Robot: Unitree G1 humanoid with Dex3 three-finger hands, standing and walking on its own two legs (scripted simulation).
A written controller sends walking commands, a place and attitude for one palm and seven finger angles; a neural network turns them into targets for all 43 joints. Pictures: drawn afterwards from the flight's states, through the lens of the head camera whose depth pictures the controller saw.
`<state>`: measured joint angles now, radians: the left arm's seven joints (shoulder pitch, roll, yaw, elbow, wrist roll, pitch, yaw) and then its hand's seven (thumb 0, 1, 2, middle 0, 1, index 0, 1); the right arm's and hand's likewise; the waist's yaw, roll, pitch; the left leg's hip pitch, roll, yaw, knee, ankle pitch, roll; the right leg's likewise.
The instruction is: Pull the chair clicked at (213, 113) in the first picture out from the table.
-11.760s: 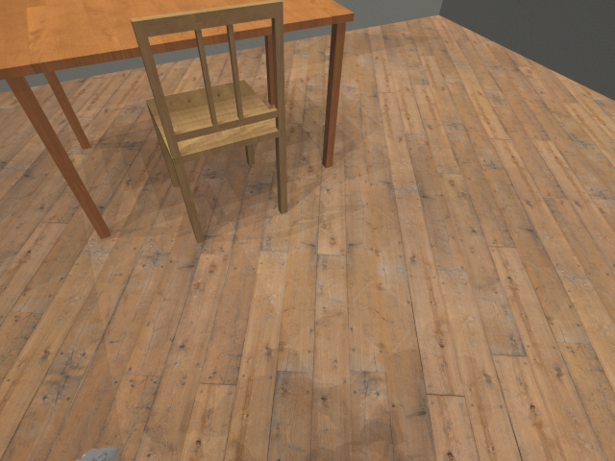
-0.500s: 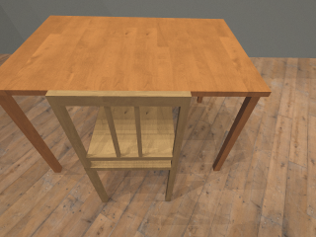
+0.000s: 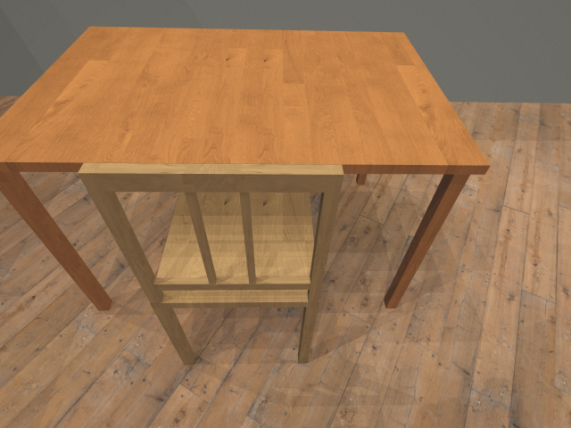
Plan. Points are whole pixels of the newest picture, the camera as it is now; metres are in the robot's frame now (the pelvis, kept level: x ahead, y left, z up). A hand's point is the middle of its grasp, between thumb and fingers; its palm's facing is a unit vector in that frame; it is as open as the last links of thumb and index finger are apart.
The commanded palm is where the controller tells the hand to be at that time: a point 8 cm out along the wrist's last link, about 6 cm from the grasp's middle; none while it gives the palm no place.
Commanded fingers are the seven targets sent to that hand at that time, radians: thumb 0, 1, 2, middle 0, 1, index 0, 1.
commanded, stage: look again from close up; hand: left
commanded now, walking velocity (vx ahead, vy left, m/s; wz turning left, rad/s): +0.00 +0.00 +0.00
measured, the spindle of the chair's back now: (202, 241) +0.47 +0.20 -0.09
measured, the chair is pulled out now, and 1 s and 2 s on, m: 0.00 0.00 0.00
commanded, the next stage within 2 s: shuffle to correct the standing spot in 0.06 s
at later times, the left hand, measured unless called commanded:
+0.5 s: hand out of the picture -0.03 +0.15 -0.19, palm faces +0.10 -0.98 -0.16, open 7.4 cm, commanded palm none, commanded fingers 0.00 0.90 0.90 -0.20 -0.30 -0.20 -0.30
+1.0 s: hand out of the picture +0.02 +0.16 -0.18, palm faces +0.06 -0.97 -0.22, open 7.3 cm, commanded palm none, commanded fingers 0.00 0.90 0.90 -0.20 -0.30 -0.20 -0.30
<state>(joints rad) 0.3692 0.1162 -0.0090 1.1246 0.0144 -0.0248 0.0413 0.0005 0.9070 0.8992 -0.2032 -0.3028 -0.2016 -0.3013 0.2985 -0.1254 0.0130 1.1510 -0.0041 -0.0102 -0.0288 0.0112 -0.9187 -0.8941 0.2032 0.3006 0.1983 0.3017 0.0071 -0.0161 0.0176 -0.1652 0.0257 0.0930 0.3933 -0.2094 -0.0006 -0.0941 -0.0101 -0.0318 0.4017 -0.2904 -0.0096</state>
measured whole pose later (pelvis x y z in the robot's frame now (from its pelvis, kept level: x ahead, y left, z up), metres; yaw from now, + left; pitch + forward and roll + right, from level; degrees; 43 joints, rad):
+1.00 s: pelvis +0.03 -0.01 -0.01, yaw +1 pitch +0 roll +1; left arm 0.31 0.16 0.00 1.05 0.01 -0.01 0.04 0.01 0.91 0.90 -0.21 -0.30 -0.20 -0.30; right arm 0.20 -0.17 -0.02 1.05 -0.01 -0.01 -0.03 0.01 -0.92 -0.89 0.20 0.30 0.20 0.30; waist 0.01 -0.02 0.04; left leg -0.18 0.03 0.08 0.45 -0.27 -0.02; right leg -0.10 -0.01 -0.06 0.47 -0.37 -0.03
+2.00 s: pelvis -0.01 +0.04 -0.01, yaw -1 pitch -1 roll +1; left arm 0.27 0.16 0.00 1.12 0.02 -0.01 0.05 0.00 0.91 0.90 -0.20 -0.30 -0.20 -0.30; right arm 0.22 -0.16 -0.01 1.14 -0.01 0.00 -0.01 0.01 -0.93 -0.89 0.20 0.30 0.20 0.30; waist 0.00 -0.02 0.07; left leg -0.21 -0.03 0.14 0.45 -0.23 0.06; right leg -0.15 -0.07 0.00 0.47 -0.31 0.05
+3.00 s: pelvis -0.01 +0.03 +0.00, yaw -1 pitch -1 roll +1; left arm 0.29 0.13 0.00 1.13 0.02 -0.02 0.04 0.00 0.91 0.90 -0.20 -0.30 -0.20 -0.30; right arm 0.26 -0.13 -0.01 1.16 -0.01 -0.01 -0.02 0.01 -0.92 -0.89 0.20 0.30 0.20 0.30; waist -0.01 -0.01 0.06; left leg -0.18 -0.01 0.14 0.41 -0.22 0.05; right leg -0.13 -0.06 0.00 0.44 -0.30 0.04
